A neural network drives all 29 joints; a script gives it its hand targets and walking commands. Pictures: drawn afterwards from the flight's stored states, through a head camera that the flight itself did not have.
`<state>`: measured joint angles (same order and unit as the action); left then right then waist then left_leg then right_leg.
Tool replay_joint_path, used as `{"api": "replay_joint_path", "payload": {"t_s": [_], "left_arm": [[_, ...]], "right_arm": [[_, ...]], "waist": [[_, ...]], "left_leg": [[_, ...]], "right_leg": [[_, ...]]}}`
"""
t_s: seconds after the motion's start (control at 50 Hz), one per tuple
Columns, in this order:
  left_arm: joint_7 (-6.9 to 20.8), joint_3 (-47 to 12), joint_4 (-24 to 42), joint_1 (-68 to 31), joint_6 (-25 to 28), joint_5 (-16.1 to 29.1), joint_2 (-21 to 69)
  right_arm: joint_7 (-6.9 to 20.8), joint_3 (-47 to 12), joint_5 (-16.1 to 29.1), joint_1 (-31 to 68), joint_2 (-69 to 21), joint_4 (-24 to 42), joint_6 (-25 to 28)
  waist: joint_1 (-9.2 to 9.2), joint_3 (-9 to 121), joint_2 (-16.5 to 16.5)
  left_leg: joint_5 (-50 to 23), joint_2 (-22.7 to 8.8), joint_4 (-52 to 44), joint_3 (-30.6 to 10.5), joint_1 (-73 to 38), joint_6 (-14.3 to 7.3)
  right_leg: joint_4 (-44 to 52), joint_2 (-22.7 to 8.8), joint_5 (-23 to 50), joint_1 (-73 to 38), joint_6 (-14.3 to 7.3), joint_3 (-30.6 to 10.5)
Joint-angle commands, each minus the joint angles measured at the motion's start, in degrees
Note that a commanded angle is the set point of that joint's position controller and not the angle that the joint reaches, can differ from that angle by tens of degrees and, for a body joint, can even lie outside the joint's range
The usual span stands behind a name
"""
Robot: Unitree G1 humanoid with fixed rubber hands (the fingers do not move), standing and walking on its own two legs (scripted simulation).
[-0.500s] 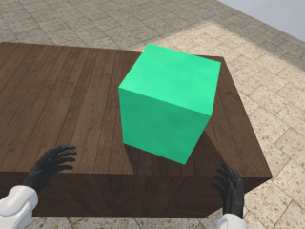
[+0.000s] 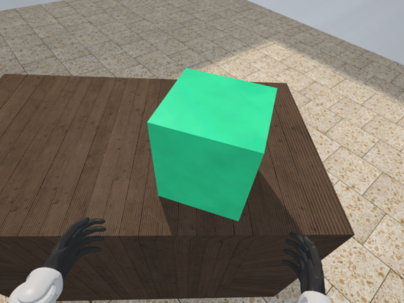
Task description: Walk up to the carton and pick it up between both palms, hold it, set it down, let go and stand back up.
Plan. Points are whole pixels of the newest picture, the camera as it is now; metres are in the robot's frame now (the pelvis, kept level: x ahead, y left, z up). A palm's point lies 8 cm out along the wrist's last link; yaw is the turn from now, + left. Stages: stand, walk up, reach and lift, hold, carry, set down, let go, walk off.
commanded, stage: set down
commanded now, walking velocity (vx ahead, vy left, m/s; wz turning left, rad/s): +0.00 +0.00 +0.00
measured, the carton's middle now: (212, 146) +0.45 -0.01 +0.05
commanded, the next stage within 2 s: let go in 1.04 s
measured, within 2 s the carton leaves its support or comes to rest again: neither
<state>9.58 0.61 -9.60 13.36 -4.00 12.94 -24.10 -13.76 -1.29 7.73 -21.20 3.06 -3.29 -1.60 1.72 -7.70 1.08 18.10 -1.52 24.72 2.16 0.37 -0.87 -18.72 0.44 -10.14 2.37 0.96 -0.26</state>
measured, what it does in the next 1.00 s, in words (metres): stands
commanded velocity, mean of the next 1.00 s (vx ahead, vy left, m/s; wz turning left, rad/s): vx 0.00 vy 0.00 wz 0.00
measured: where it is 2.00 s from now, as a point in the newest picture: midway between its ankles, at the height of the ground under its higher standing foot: outside the picture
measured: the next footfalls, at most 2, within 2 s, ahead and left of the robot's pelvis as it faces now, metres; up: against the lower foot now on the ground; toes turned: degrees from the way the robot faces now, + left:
none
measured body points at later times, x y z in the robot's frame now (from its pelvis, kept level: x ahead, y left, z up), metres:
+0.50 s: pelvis +0.00 -0.02 +0.00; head +0.00 -0.02 +0.45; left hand +0.18 +0.23 -0.05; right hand +0.18 -0.22 -0.06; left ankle -0.04 +0.10 -0.74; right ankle +0.01 -0.14 -0.74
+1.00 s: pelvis -0.01 -0.04 +0.00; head -0.01 -0.04 +0.45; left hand +0.16 +0.20 -0.08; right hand +0.16 -0.26 -0.09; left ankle -0.04 +0.10 -0.74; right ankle +0.01 -0.14 -0.74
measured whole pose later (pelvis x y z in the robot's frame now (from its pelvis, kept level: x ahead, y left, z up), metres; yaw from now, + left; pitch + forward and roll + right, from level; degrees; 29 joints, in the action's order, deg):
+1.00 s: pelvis -0.01 -0.04 +0.00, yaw +0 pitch -5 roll +0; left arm -0.4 0.1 -29.2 9.0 -8.7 0.3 -11.5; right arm 0.5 2.7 -2.0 -8.9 10.2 -40.2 9.4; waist 0.9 -6.3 0.6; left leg 14.4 -2.2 20.7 1.4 1.1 1.5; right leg -21.1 1.1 -10.1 5.8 -1.0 0.6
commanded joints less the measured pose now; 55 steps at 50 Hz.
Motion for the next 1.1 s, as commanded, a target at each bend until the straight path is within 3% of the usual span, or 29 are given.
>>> {"api": "replay_joint_path", "payload": {"t_s": [0.0, 0.32, 0.42, 0.66, 0.78, 0.8, 0.86, 1.08], "left_arm": [[-0.54, 3.82, 5.52, -3.03, 1.8, -1.1, -7.34], [-2.42, 2.7, -2.27, -3.0, 2.25, -4.6, -3.09], [-4.22, 1.8, -5.02, -3.81, 1.1, -6.65, -0.51], [-7.59, 1.57, -12.33, -5.96, -1.51, -11.49, 4.48], [-8.76, 1.74, -13.32, -7.87, -2.96, -12.39, 5.25], [-9.39, 1.41, -13.68, -8.24, -3.4, -13.11, 6.27], [-9.91, 1.58, -13.53, -8.56, -3.41, -12.8, 6.05], [-10.56, 1.39, -13.62, -7.23, -3.32, -13.0, 6.47]], "right_arm": [[1.08, 0.99, -0.58, 1.44, 2.45, 4.98, 2.27], [4.69, 1.94, -3.45, 4.98, 3.9, -8.02, 8.39], [7.03, 3.35, -4.5, 7.45, 5.94, -13.98, 9.61], [11.58, 4.07, -6.76, 12.0, 9.77, -26.27, 11.62], [12.71, 4.34, -8.52, 13.94, 10.35, -28.57, 11.91], [13.42, 4.86, -8.94, 14.86, 11.34, -30.81, 11.8], [13.91, 5.04, -9.61, 14.99, 11.18, -30.56, 12.24], [14.7, 5.16, -9.42, 15.05, 11.91, -33.17, 13.63]], "waist": [[-0.16, 5.28, 4.23], [-0.78, 5.64, 1.96], [-0.82, 5.44, 2.98], [-0.71, 5.38, 1.48], [-0.85, 5.94, -0.3], [-0.63, 5.86, 0.77], [-0.91, 6.74, -1.61], [-0.64, 7.71, -1.92]], "left_leg": [[-18.04, -1.28, -5.1, 0.02, 7.26, 3.21], [-17.74, 0.11, -5.81, 1.44, 6.37, 3.31], [-16.7, -0.17, -6.98, 1.31, 6.71, 3.66], [-16.34, 0.69, -7.66, 2.01, 6.11, 3.95], [-13.76, 1.16, -7.58, 2.81, 6.81, 3.22], [-13.79, 0.89, -7.87, 2.45, 6.93, 3.5], [-12.81, 1.15, -7.47, 2.97, 7.38, 2.55], [-13.57, 1.6, -6.45, 3.01, 7.67, 1.99]], "right_leg": [[0.94, -0.82, 7.23, -5.82, -4.46, -1.28], [0.93, -0.57, 9.13, -5.71, -3.02, -0.41], [0.84, 0.38, 6.3, -5.48, -3.11, 0.58], [1.1, 0.91, 5.77, -4.19, -2.12, 1.47], [1.07, 0.54, 5.05, -3.53, -1.58, 1.17], [0.81, 0.92, 3.91, -2.83, -1.76, 1.62], [0.65, 0.42, 4.56, -3.15, -1.34, 1.04], [0.46, -0.11, 6.1, -2.86, -1.4, 0.05]]}}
